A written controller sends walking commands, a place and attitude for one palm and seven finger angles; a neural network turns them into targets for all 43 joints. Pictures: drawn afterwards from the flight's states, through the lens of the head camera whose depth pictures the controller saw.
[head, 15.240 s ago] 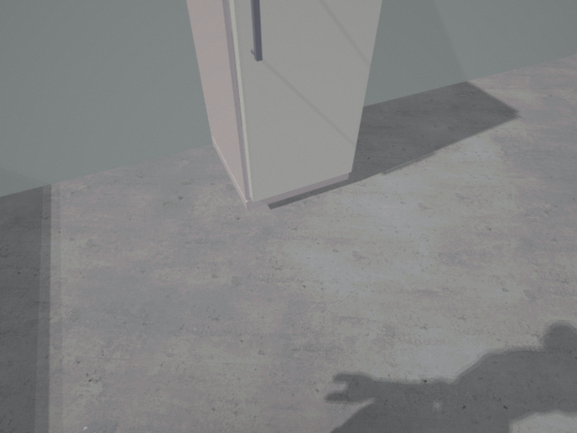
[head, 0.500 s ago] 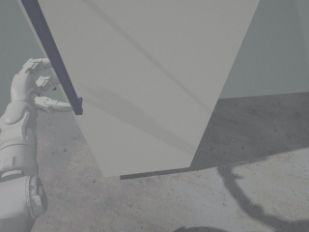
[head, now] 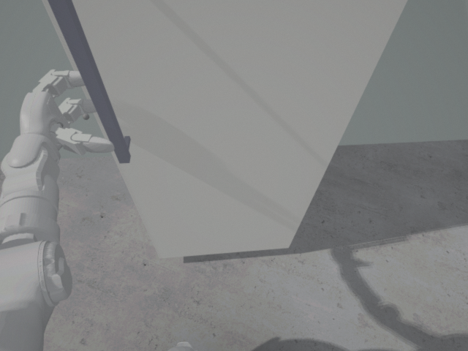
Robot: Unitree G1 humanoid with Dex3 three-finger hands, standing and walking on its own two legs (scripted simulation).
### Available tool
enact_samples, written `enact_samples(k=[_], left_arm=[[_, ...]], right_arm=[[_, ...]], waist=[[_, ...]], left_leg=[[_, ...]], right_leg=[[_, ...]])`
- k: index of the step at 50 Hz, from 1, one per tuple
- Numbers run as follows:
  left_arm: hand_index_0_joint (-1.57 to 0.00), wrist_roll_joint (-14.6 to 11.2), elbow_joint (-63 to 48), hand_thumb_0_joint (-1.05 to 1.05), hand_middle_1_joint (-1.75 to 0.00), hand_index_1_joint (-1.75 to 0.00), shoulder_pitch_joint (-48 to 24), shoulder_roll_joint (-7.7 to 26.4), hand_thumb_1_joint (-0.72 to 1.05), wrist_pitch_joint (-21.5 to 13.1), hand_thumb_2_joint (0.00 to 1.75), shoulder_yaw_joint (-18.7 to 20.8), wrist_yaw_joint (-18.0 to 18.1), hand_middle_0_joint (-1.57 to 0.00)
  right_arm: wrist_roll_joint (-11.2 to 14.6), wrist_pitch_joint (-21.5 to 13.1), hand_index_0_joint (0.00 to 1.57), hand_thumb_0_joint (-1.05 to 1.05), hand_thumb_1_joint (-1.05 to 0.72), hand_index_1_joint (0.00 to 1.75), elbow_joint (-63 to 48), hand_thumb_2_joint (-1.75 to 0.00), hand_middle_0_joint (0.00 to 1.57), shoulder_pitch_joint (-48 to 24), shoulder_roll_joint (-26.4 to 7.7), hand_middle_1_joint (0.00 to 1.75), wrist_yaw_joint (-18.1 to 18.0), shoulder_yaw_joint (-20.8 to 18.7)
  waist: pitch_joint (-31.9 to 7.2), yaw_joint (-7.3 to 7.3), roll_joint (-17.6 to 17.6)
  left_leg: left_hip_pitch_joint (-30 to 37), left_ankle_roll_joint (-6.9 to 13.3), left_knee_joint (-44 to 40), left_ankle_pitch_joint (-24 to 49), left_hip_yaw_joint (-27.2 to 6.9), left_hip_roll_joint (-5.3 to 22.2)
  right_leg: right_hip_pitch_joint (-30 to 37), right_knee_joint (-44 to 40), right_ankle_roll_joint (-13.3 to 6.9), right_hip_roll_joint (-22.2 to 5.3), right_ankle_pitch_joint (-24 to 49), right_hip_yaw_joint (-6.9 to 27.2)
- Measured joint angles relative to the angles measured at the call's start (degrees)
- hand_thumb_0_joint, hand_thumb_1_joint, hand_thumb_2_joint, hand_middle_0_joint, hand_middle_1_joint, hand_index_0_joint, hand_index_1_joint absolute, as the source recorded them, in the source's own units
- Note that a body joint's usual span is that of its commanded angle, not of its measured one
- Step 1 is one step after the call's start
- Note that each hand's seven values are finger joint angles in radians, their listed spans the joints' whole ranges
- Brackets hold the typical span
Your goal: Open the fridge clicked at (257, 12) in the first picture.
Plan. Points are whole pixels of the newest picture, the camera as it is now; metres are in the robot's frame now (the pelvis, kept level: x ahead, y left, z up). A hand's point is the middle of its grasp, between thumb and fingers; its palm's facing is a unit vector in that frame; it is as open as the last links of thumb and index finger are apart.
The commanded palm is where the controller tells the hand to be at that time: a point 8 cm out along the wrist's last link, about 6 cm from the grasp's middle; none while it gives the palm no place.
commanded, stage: slide the fingers in behind the handle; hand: left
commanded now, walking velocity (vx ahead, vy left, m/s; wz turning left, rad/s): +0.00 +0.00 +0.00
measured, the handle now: (92, 64) +0.50 +0.23 +0.22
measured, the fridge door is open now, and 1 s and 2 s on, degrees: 0 0 0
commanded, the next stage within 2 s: grip the handle and tug to test in 1.72 s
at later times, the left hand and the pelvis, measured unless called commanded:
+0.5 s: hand (91, 124) +0.44 +0.24 +0.15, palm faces +0.09 -1.00 +0.02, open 14.0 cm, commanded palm +0.42 +0.28 +0.15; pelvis +0.00 +0.00 +0.00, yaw -1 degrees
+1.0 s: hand (111, 122) +0.44 +0.21 +0.15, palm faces +0.09 -1.00 +0.01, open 14.0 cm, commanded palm +0.41 +0.26 +0.15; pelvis +0.01 +0.00 +0.01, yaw -1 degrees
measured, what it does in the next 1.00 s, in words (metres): stands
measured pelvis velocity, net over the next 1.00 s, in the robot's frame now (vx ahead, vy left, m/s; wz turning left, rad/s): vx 0.01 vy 0.00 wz -0.02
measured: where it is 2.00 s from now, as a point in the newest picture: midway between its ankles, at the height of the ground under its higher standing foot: outside the picture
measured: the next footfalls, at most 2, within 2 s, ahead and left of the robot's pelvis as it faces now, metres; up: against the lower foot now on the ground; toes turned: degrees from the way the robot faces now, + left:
none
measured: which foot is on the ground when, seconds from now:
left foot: down 0.00-1.00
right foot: down 0.00-1.00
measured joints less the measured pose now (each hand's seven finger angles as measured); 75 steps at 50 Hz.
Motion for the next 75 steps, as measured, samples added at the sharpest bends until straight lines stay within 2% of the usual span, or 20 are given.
enact_samples(k=[7,20,28,35,44,55,65,75], left_arm=[[-0.33,-0.44,-0.86,-0.01,-1.23,-1.23,1.36,0.37,-0.50,-0.13,0.30,0.30,-0.62,-0.34],[-0.31,-0.95,-6.77,-0.01,-1.20,-1.20,6.99,-2.29,-0.50,0.95,0.30,1.71,0.41,-0.31],[-0.30,-1.26,-8.20,-0.01,-1.20,-1.20,6.69,-3.16,-0.50,2.16,0.30,-0.46,1.13,-0.30],[-0.30,-1.26,-10.87,-0.01,-1.20,-1.20,6.87,-5.85,-0.50,2.99,0.30,-2.22,2.84,-0.30],[-0.30,-0.40,-13.45,-0.01,-1.20,-1.20,9.12,-7.79,-0.50,4.04,0.30,-1.92,5.47,-0.30],[-0.30,-1.38,-16.91,-0.01,-1.20,-1.20,12.20,-8.65,-0.50,5.02,0.30,-2.59,5.55,-0.30],[-0.27,-1.06,-15.52,-0.01,-1.20,-1.20,10.58,-9.70,-0.50,4.29,0.30,-4.05,8.00,-0.29],[-0.28,-0.87,-12.81,-0.01,-1.20,-1.20,8.79,-9.21,-0.50,2.68,0.30,-4.45,7.01,-0.29]], right_arm=[[0.13,0.25,0.20,0.01,-0.91,0.30,-0.17,-0.90,0.21,0.83,0.06,0.30,0.15,-0.05],[0.46,0.16,0.20,0.01,-0.91,0.30,-1.59,-0.90,0.20,0.42,0.44,0.30,0.25,0.00],[0.60,-0.32,0.20,0.01,-0.91,0.30,-1.68,-0.90,0.20,-0.69,0.46,0.30,0.11,-0.07],[0.36,-0.66,0.20,0.01,-0.91,0.30,-1.57,-0.90,0.20,-1.45,0.56,0.30,0.55,-0.21],[0.08,-0.30,0.20,0.01,-0.91,0.30,-2.07,-0.90,0.20,-1.81,1.12,0.30,0.98,-0.04],[0.40,0.19,0.20,0.01,-0.91,0.30,-1.36,-0.90,0.20,-1.44,0.82,0.30,0.72,-0.43],[0.24,-0.58,0.20,0.01,-0.91,0.30,-0.56,-0.90,0.20,-2.46,0.54,0.30,0.67,-0.71],[0.28,-0.84,0.20,0.01,-0.91,0.30,-0.17,-0.90,0.20,-2.21,0.70,0.30,0.60,-0.48]], waist=[[-0.21,-0.30,0.20],[-0.46,-0.35,0.18],[-0.26,0.40,0.22],[-0.43,0.89,0.29],[-0.49,0.71,0.55],[-0.55,1.33,0.86],[-0.04,1.48,0.85],[0.19,1.33,0.78]], left_leg=[[0.00,-0.01,-0.01,0.00,0.34,0.30],[1.82,0.17,-0.51,-0.47,1.45,0.56],[2.08,0.23,-0.44,-0.64,1.01,0.17],[2.63,0.29,-0.76,-0.74,1.09,-0.14],[4.12,0.13,-1.45,-0.90,1.65,-0.02],[5.92,-0.25,-2.48,-0.54,1.47,0.13],[5.79,-0.44,-2.71,0.22,0.84,-0.01],[5.36,-0.38,-2.46,0.34,0.73,-0.05]], right_leg=[[-0.19,-0.03,-0.02,0.24,0.20,0.40],[1.20,-0.59,0.17,0.33,0.19,1.54],[1.86,-0.82,0.27,0.05,-0.03,1.07],[2.36,-1.01,0.34,-0.26,-0.22,1.11],[3.38,-1.23,0.21,-0.22,-0.41,1.68],[5.09,-2.00,-0.17,0.00,-0.24,1.52],[4.97,-1.76,-0.40,-0.04,0.03,0.90],[4.58,-1.50,-0.34,-0.05,0.11,0.82]])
